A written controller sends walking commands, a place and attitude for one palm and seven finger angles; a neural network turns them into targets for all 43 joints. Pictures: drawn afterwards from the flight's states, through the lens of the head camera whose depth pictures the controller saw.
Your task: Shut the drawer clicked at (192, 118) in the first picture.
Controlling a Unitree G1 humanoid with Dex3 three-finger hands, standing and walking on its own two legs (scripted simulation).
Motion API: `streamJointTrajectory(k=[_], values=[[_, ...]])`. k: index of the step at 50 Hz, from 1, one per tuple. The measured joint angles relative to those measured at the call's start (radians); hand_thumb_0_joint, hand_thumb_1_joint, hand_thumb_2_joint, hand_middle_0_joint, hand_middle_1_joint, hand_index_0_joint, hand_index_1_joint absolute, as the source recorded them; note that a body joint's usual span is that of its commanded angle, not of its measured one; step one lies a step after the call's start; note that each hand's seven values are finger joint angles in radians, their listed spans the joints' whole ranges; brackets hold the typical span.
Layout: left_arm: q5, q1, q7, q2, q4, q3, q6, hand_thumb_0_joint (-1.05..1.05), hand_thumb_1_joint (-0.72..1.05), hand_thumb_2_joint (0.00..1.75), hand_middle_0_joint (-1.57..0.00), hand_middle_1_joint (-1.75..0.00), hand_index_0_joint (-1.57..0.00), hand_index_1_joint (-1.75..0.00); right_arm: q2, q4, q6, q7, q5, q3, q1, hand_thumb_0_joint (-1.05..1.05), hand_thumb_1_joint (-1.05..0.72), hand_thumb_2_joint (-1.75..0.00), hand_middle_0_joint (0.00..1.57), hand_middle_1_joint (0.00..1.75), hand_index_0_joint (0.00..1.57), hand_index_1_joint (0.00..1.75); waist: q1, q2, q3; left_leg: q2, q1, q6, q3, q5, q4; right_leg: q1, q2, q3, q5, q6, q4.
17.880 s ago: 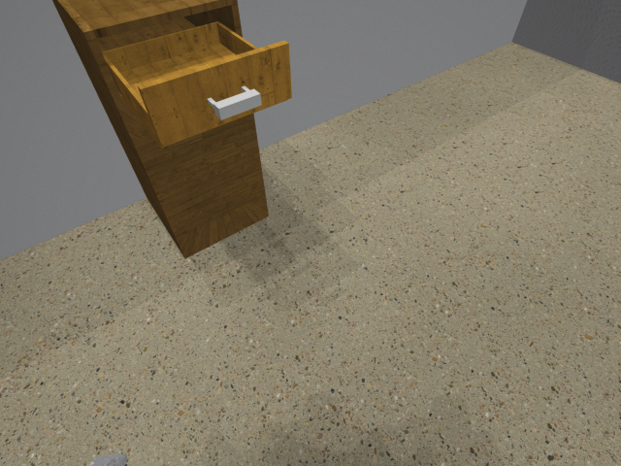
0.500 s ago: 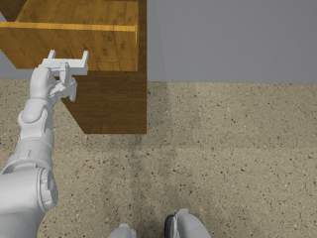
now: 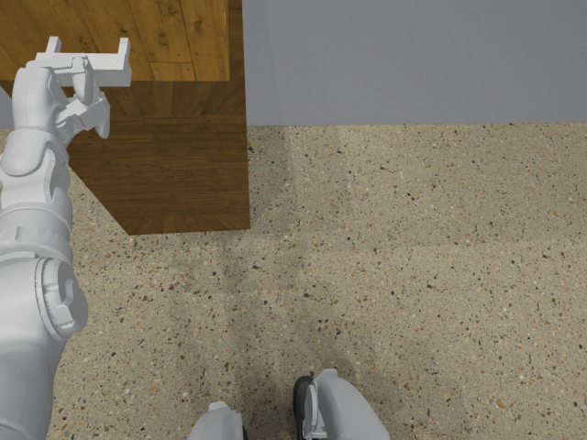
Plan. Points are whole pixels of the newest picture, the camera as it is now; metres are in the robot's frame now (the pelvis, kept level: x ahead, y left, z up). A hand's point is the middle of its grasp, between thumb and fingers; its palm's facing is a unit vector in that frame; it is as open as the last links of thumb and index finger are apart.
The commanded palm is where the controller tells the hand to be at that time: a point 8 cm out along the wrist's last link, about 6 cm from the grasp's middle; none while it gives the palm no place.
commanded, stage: push the drawer shut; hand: left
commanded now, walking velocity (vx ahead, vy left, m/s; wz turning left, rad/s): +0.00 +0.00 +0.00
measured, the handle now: (87, 57) +0.61 +0.21 +0.08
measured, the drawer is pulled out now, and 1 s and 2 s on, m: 0.05 0.00 0.00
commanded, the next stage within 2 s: pull the fist back off the drawer in 0.72 s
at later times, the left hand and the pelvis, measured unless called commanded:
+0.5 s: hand (103, 71) +0.59 +0.19 +0.08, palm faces -0.02 -1.00 -0.02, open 3.0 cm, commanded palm +0.59 +0.22 +0.08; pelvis +0.02 +0.01 +0.00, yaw -1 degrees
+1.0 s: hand (98, 67) +0.59 +0.20 +0.09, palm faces +0.00 -1.00 -0.03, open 3.1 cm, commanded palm +0.60 +0.21 +0.08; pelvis -0.01 +0.00 -0.02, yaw +0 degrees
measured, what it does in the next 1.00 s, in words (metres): stands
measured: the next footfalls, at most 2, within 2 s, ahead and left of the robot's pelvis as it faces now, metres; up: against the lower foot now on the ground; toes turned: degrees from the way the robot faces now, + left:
none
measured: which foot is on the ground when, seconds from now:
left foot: down 0.00-1.00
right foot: down 0.00-1.00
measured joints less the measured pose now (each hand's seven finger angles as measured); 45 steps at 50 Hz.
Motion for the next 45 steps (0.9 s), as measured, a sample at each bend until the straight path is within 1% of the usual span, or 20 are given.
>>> streamJointTrajectory(k=[7,14,20,23,26,31,37,45], values=[[0.029,-0.058,0.023,0.033,0.031,0.014,0.010,0.01,0.84,0.97,-1.40,-1.60,-1.40,-1.60,0.003,-0.007,0.017,0.008,-0.013,0.005,0.011,0.00,-0.90,-0.89,0.20,0.30,0.20,0.30,-0.026,0.004,-0.002,0.004,-0.030,0.002,-0.003,-0.008,0.012,-0.026,0.004,-0.003,-0.003,0.002,0.003],[0.051,-0.103,0.026,0.073,0.054,0.029,0.026,0.01,0.85,0.97,-1.40,-1.60,-1.39,-1.60,0.004,-0.018,0.040,0.016,-0.021,0.010,0.027,0.00,-0.90,-0.89,0.20,0.30,0.20,0.30,-0.050,0.011,-0.001,0.011,-0.050,0.004,-0.004,-0.018,0.019,-0.042,0.011,-0.003,-0.005,0.005,-0.001],[0.065,-0.132,0.025,0.098,0.067,0.040,0.036,0.02,0.85,0.96,-1.40,-1.60,-1.39,-1.60,0.006,-0.022,0.061,0.021,-0.026,0.014,0.043,0.00,-0.90,-0.89,0.20,0.30,0.20,0.30,-0.063,0.015,0.000,0.016,-0.059,0.005,-0.004,-0.025,0.020,-0.050,0.017,-0.003,-0.007,0.007,-0.006],[0.072,-0.137,0.007,0.107,0.074,0.045,0.034,0.00,0.82,0.98,-1.40,-1.60,-1.39,-1.60,0.009,-0.025,0.069,0.022,-0.027,0.015,0.054,0.00,-0.90,-0.89,0.20,0.30,0.20,0.30,-0.062,0.016,-0.001,0.017,-0.063,0.006,-0.006,-0.028,0.021,-0.052,0.019,-0.005,-0.009,0.007,-0.008],[0.074,-0.148,0.009,0.112,0.082,0.037,0.041,-0.01,0.77,0.98,-1.40,-1.60,-1.39,-1.60,0.012,-0.022,0.075,0.024,-0.029,0.017,0.059,0.00,-0.90,-0.89,0.20,0.30,0.20,0.30,-0.064,0.017,-0.002,0.016,-0.070,0.005,-0.013,-0.028,0.025,-0.054,0.017,-0.011,-0.010,0.008,-0.008],[0.079,-0.191,0.023,0.122,0.109,0.009,0.054,-0.02,0.72,0.98,-1.40,-1.60,-1.39,-1.60,0.014,-0.011,0.071,0.025,-0.034,0.021,0.057,0.00,-0.90,-0.89,0.20,0.30,0.21,0.30,-0.070,0.018,-0.003,0.012,-0.094,0.003,-0.031,-0.027,0.040,-0.068,0.012,-0.028,-0.011,0.006,-0.001],[0.084,-0.243,0.032,0.146,0.135,-0.023,0.070,0.00,0.69,0.98,-1.40,-1.60,-1.39,-1.60,0.011,-0.003,0.052,0.023,-0.037,0.029,0.046,0.00,-0.90,-0.89,0.20,0.30,0.21,0.30,-0.085,0.017,-0.005,0.010,-0.132,0.001,-0.046,-0.026,0.065,-0.093,0.008,-0.043,-0.008,0.003,0.011],[0.088,-0.295,0.041,0.173,0.156,-0.044,0.090,0.02,0.68,0.99,-1.40,-1.60,-1.39,-1.60,0.004,0.003,0.023,0.019,-0.037,0.041,0.038,0.00,-0.90,-0.89,0.20,0.30,0.20,0.30,-0.098,0.016,-0.002,0.010,-0.172,0.001,-0.052,-0.021,0.090,-0.128,0.006,-0.049,0.001,0.000,0.026]])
